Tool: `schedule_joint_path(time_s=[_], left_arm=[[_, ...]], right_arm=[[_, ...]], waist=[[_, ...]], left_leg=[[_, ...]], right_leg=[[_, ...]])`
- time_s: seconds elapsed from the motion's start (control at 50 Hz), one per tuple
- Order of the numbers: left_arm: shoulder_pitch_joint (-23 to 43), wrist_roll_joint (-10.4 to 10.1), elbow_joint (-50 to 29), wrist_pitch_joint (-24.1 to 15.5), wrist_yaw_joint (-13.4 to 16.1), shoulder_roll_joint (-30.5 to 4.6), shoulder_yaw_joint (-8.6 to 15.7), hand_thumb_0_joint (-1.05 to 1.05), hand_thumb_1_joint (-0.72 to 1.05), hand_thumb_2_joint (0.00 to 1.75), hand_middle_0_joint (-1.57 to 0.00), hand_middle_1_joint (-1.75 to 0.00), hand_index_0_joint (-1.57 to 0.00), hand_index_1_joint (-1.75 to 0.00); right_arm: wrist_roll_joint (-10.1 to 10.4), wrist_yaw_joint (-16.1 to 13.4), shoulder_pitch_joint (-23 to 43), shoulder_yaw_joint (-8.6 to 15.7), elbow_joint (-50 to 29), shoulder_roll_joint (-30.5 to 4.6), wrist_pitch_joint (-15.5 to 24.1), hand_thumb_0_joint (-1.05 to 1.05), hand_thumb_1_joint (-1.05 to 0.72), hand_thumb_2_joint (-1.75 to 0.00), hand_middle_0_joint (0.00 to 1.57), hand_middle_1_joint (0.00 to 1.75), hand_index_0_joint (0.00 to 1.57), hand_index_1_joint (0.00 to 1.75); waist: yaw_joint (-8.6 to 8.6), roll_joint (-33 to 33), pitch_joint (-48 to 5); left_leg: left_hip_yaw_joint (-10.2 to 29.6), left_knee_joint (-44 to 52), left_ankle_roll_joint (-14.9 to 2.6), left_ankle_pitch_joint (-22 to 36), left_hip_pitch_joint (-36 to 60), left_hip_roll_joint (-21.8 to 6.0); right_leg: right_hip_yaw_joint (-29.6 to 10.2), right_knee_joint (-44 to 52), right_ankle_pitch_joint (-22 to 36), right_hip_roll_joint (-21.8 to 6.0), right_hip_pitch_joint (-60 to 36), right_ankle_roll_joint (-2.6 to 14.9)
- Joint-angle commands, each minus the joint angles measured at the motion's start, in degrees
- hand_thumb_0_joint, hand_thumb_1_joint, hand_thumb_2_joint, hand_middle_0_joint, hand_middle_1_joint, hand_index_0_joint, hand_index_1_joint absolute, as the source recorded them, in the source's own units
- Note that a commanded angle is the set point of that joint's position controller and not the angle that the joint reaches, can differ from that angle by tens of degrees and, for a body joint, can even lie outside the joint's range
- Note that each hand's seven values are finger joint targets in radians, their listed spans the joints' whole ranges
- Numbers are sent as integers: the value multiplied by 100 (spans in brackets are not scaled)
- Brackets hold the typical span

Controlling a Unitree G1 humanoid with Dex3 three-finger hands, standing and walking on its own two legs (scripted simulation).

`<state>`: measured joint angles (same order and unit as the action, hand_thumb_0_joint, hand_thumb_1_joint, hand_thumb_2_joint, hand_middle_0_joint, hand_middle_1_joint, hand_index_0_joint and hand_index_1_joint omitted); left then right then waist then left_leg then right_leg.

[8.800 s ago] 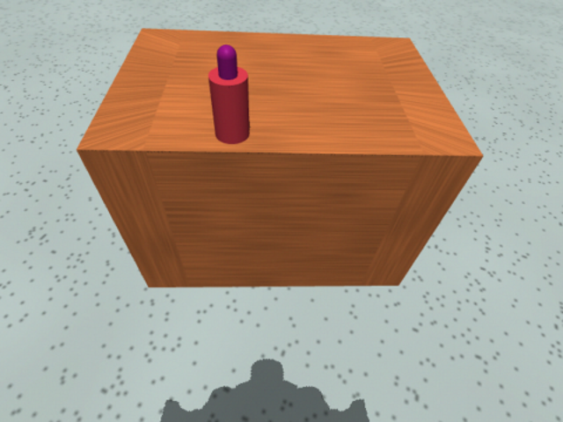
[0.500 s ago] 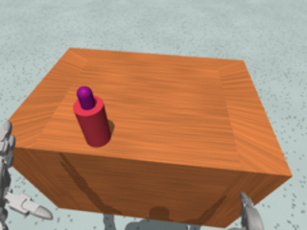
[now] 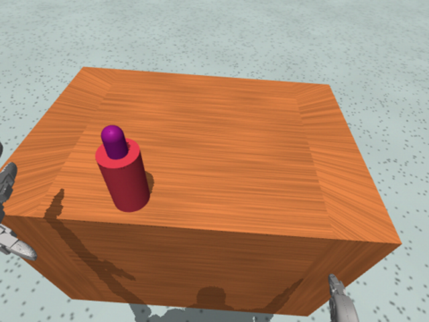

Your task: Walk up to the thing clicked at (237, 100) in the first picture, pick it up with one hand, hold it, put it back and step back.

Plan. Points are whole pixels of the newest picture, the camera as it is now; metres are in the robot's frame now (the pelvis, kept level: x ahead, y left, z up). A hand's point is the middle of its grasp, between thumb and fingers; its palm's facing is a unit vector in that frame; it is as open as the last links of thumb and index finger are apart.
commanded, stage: go down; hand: left
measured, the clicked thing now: (122, 167) +0.41 +0.20 +0.04
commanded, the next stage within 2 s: none
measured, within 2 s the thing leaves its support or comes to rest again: neither
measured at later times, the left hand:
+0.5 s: hand out of the picture +0.29 +0.35 +0.13, palm faces +0.21 -0.98 +0.01, open 17.7 cm
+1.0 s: hand out of the picture +0.31 +0.37 +0.13, palm faces +0.22 -0.97 +0.00, open 17.7 cm
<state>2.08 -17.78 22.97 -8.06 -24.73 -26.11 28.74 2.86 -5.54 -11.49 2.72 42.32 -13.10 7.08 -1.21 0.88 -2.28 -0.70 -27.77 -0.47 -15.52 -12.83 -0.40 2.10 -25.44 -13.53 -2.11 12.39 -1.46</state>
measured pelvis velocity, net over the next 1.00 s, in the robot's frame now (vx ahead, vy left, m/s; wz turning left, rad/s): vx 0.00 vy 0.00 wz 0.01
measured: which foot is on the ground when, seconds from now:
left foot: down 0.00-1.00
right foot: down 0.00-1.00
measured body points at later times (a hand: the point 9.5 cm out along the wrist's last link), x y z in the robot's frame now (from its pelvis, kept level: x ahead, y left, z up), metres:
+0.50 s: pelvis -0.01 -0.01 +0.00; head -0.01 +0.00 +0.45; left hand +0.27 +0.40 +0.13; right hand +0.16 -0.26 -0.09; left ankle -0.01 +0.11 -0.74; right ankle +0.00 -0.14 -0.74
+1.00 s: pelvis +0.00 +0.00 +0.00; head +0.01 +0.01 +0.45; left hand +0.29 +0.42 +0.13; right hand +0.16 -0.26 -0.09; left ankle -0.01 +0.11 -0.74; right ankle +0.00 -0.14 -0.74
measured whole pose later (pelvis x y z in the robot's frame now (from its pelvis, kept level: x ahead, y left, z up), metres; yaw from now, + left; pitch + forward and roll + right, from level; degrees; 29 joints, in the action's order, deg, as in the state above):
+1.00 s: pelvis +0.00 +0.00 +0.00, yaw +1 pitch +5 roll -1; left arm 21.1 -16.2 49.3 -6.9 -32.9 -40.1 35.4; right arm 1.5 -9.8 -9.7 -0.6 45.9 -13.3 11.8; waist 0.7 -0.2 -4.7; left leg 0.5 -29.2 -0.3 -15.1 -19.3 -0.9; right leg 3.2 -25.4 -12.7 -1.6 17.8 -1.2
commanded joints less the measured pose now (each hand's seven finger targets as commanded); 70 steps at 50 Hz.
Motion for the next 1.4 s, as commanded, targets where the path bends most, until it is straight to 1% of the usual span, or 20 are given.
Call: schedule_joint_path(time_s=[0.0, 0.06, 0.1, 0.18, 0.26, 0.34, 0.36, 0.46, 0.5, 0.58, 0.68, 0.8, 0.82, 0.86, 0.9, 1.06, 1.08, 1.12, 1.22, 1.38], left_arm=[[1445, -149, -1315, -354, 19, -1776, 717, 0, -57, 5, -5, -2, -5, -3], [1506, -177, -1284, -357, 32, -1723, 707, 0, -57, 5, -6, -2, -6, -3], [1795, -144, -1556, -393, 26, -1979, 840, 0, -56, 5, -6, -2, -6, -3], [1830, -199, -591, -264, -144, -1719, 626, 0, -61, 5, -6, -3, -6, -3], [2692, -278, -622, -195, -366, -2427, 905, 0, -61, 5, -6, -2, -6, -3], [2625, -135, 279, -47, -526, -2488, 819, 0, -61, 4, -6, -2, -6, -2], [2488, -144, 701, -9, -593, -2266, 667, 0, -61, 4, -5, -2, -6, -2], [3370, -149, 353, -165, -670, -3126, 1077, 0, -61, 4, -6, -3, -6, -3], [3134, -110, 1063, -143, -712, -2853, 870, 0, -61, 5, -5, -3, -5, -3], [3734, -27, 749, -297, -743, -3465, 1096, 0, -61, 6, -5, -4, -6, -4], [3388, -23, 1579, -223, -805, -3179, 912, 0, -59, 7, -5, -3, -5, -4], [3612, -8, 1288, -261, -825, -3621, 1121, 0, -59, 6, -5, -3, -5, -4], [3501, -5, 1556, -233, -844, -3423, 987, 0, -60, 6, -5, -3, -6, -4], [3604, 10, 1368, -246, -800, -3659, 1130, 0, -61, 6, -5, -4, -5, -4], [3611, 4, 1399, -222, -833, -3557, 1051, 0, -59, 7, -5, -4, -5, -4], [3973, 53, 1552, -292, -926, -3766, 1060, 0, -61, 6, -5, -4, -5, -4], [3821, 61, 1886, -257, -960, -3598, 929, 0, -61, 5, -6, -3, -6, -4], [4100, 82, 1606, -322, -976, -3925, 1087, 0, -60, 5, -5, -3, -6, -4], [4009, 60, 1681, -341, -983, -4016, 1207, 0, -58, 5, -5, -4, -6, -4], [4253, 126, 2087, -348, -1077, -4051, 1098, 0, -60, 6, -5, -4, -6, -4]], right_arm=[[-52, -85, 615, 385, -860, -1049, 370, 0, 52, -5, 5, 5, 5, 5], [-56, -116, 434, 496, -589, -1062, 377, 0, 52, -5, 5, 5, 5, 5], [-61, -124, 441, 393, -563, -934, 395, 0, 52, -5, 5, 5, 5, 5], [-55, -135, 811, 178, -422, -757, 443, 0, 52, -5, 5, 5, 5, 5], [-61, -242, 725, 233, -203, -923, 455, 0, 53, -5, 5, 5, 5, 5], [-99, -324, 713, 116, -234, -859, 510, 0, 53, -5, 5, 5, 5, 5], [-110, -322, 726, 39, -366, -863, 546, 0, 53, -5, 5, 5, 5, 5], [-133, -392, 528, -42, -443, -842, 613, 0, 54, -5, 5, 5, 5, 5], [-131, -393, 658, -111, -563, -838, 666, 0, 54, -5, 5, 5, 5, 5], [-156, -453, 738, -22, -576, -962, 730, 0, 54, -5, 5, 5, 5, 5], [-135, -463, 890, -96, -505, -908, 753, 0, 54, -5, 5, 5, 5, 5], [-148, -499, 683, -113, -436, -888, 743, 0, 54, -5, 5, 5, 5, 5], [-148, -484, 518, -156, -314, -821, 727, 0, 53, -5, 5, 5, 5, 5], [-149, -517, 594, 49, -378, -1013, 730, 0, 53, -6, 5, 5, 5, 5], [-153, -500, 597, -96, -368, -886, 738, 0, 53, -5, 5, 5, 5, 5], [-164, -554, 829, -37, -308, -963, 782, 0, 53, -6, 5, 5, 5, 5], [-161, -554, 864, -49, -298, -957, 778, 0, 53, -5, 5, 5, 5, 5], [-192, -560, 731, 13, -302, -1059, 783, 0, 53, -5, 5, 5, 5, 5], [-196, -518, 466, -116, -157, -848, 754, 0, 53, -5, 5, 5, 5, 5], [-197, -513, 1018, -117, -397, -920, 800, 0, 53, -6, 5, 5, 5, 5]], waist=[[-105, 522, -1055], [-32, 468, -1048], [-74, 641, -1308], [-5, 436, -834], [66, 652, -1085], [150, 339, -934], [167, 223, -835], [104, 427, -1362], [130, 253, -1054], [95, 629, -1573], [139, 499, -1326], [119, 733, -1498], [189, 661, -1393], [186, 684, -1535], [182, 731, -1544], [231, 589, -1627], [277, 615, -1561], [301, 774, -1715], [236, 857, -1720], [265, 830, -1773]], left_leg=[[159, 416, 115, 1841, 378, -69], [119, 368, 93, 1931, 408, -40], [109, 306, 93, 2164, 509, -26], [158, 400, 78, 1791, 208, -48], [157, 386, 34, 1699, 302, -6], [102, 377, -59, 1264, 251, 89], [107, 412, -57, 1138, 195, 84], [84, 339, -91, 1155, 332, 140], [117, 386, -73, 1052, 173, 118], [116, 311, -55, 1106, 332, 145], [157, 302, -28, 1241, 142, 118], [195, 248, 23, 1533, 229, 59], [192, 254, 18, 1487, 192, 56], [174, 214, 9, 1599, 215, 70], [177, 193, 6, 1672, 262, 66], [216, 118, -23, 1645, 203, 72], [218, 103, -15, 1630, 217, 74], [247, 90, 19, 1642, 330, 44], [238, -6, 22, 1845, 222, 49], [265, -124, 13, 1947, 100, 38]], right_leg=[[143, 145, 1109, 198, -322, 280], [120, 138, 1283, 180, -318, 255], [120, 98, 1491, 159, -388, 257], [121, 168, 1177, 160, -177, 250], [106, 188, 1261, 136, -185, 257], [96, 314, 990, 122, 0, 195], [100, 336, 884, 137, 62, 197], [105, 324, 938, 120, -9, 186], [116, 339, 804, 151, 126, 199], [72, 289, 867, 116, 112, 217], [78, 269, 944, 147, 171, 234], [130, 211, 1100, 199, 170, 256], [123, 238, 1050, 208, 242, 259], [107, 213, 1177, 191, 220, 251], [120, 198, 1207, 195, 257, 256], [125, 150, 1225, 181, 343, 240], [114, 134, 1189, 175, 447, 253], [143, 114, 1144, 201, 516, 256], [144, 67, 1275, 200, 469, 257], [119, -27, 1276, 188, 649, 269]])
